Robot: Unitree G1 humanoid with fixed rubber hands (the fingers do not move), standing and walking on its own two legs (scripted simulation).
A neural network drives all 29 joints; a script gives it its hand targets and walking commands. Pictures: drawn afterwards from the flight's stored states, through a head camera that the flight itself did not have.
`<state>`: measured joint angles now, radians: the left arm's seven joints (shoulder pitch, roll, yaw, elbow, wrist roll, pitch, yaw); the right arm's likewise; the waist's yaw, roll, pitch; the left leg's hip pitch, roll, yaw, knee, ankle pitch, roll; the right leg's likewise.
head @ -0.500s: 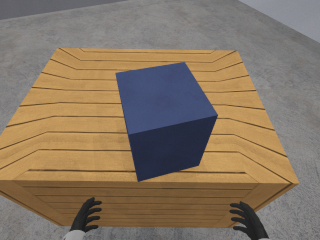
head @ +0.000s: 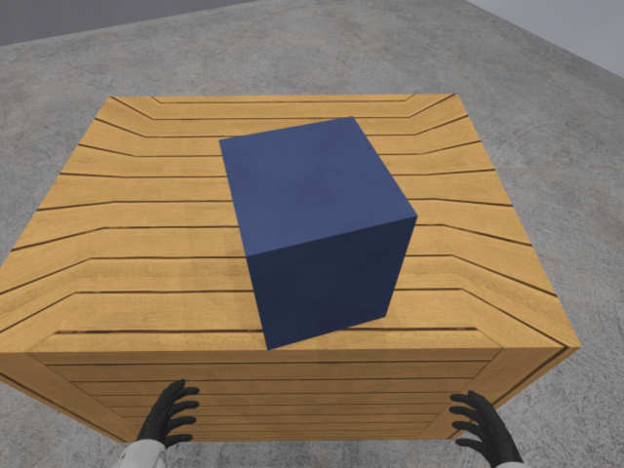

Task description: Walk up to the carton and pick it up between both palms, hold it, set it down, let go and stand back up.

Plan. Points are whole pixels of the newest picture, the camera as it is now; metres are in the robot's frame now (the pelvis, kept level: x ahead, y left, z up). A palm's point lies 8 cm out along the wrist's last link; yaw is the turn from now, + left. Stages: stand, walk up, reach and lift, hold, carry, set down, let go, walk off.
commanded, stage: let go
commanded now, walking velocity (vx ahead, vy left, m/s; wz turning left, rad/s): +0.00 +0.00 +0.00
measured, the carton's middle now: (309, 236) +0.42 +0.03 +0.03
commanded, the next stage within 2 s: stand in 0.04 s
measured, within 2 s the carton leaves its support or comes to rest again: neither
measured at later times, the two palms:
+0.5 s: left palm out of the picture +0.04 +0.25 -0.13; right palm out of the picture +0.01 -0.25 -0.12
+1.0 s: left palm out of the picture -0.02 +0.27 -0.14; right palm out of the picture -0.03 -0.22 -0.13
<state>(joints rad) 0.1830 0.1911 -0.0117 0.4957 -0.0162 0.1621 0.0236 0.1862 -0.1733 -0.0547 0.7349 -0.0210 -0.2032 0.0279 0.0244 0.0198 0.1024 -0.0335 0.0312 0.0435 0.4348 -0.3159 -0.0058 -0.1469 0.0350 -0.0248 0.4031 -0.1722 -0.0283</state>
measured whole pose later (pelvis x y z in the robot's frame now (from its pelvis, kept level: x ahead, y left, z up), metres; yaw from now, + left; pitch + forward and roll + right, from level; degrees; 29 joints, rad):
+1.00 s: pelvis -0.03 +0.03 +0.00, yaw -1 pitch -3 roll +1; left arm 0.35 0.21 -0.02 0.97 0.02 -0.01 0.02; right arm 0.43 -0.23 0.00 0.85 0.00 -0.02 -0.02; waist 0.00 -0.01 0.02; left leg -0.13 -0.04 0.08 0.46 -0.28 0.05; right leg -0.26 -0.03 0.02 0.46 -0.14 0.03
